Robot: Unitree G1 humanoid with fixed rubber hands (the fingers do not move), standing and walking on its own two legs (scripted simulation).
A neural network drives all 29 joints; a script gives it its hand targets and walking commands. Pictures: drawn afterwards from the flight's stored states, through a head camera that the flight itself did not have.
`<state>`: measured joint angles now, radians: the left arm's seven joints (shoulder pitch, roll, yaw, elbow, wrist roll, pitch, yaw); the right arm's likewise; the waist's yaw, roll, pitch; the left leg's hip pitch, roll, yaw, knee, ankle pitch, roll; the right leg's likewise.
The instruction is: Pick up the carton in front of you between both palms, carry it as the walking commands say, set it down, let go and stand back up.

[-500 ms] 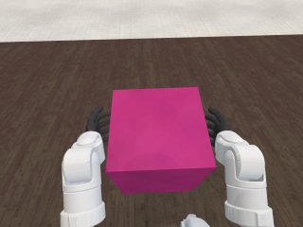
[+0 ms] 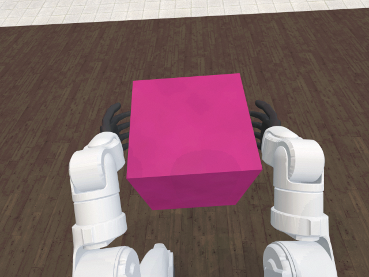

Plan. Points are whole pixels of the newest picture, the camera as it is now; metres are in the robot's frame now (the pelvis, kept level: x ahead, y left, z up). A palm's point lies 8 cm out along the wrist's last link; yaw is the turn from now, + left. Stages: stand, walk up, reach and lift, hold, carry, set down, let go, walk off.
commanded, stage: carry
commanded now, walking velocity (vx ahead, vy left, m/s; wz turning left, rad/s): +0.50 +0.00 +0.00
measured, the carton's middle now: (190, 150) +0.38 +0.02 +0.01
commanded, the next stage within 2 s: none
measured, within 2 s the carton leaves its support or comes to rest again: neither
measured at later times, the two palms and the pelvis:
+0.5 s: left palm (145, 43) +0.71 +0.15 +0.05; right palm (253, 44) +0.69 -0.15 +0.05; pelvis +0.34 +0.01 -0.04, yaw +0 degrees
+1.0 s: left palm out of the picture +1.02 +0.16 +0.04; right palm out of the picture +1.02 -0.14 +0.03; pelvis +0.66 -0.01 -0.07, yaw +0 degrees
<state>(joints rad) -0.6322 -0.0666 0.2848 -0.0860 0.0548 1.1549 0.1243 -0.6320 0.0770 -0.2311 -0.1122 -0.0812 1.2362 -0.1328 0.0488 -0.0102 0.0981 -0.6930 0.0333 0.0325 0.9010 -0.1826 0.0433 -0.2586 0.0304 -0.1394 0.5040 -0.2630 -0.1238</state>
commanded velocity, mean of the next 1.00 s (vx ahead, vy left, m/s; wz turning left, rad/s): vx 0.50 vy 0.00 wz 0.00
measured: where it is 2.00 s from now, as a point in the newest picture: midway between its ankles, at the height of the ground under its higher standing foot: (191, 105)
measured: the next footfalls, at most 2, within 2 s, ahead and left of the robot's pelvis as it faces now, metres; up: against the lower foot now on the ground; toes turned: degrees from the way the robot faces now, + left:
left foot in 0.14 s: +0.29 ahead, +0.06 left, -0.04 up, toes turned +4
right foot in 0.62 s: +0.59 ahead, -0.06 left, -0.07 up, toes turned -3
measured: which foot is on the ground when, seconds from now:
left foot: up 0.00-0.12, down 0.14-0.62, up 0.64-1.00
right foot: down 0.00-0.16, up 0.18-0.60, down 0.62-1.00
